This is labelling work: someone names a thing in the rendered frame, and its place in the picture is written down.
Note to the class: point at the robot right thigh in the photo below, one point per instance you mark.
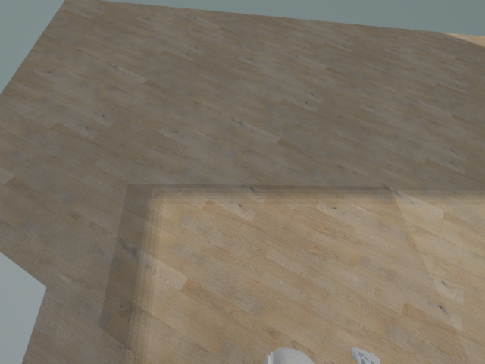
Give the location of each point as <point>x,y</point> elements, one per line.
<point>287,356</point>

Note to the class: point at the fridge door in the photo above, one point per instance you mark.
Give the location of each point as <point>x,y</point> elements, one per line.
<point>20,299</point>

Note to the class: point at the robot right hand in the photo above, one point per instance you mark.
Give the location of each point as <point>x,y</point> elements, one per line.
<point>363,357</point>

